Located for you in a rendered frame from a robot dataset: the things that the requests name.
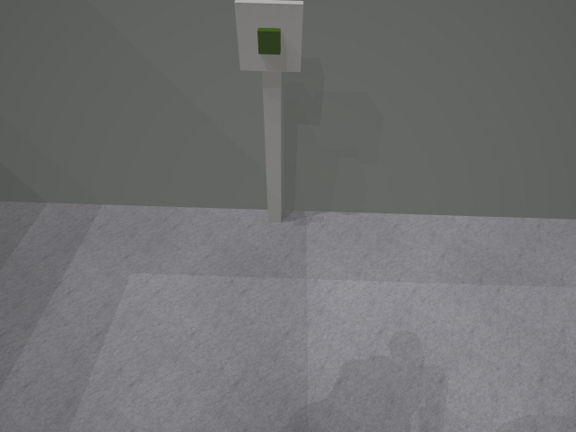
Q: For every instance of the panel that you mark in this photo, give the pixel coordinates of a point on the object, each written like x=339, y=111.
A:
x=287, y=15

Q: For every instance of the button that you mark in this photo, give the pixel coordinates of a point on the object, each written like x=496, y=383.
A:
x=269, y=41

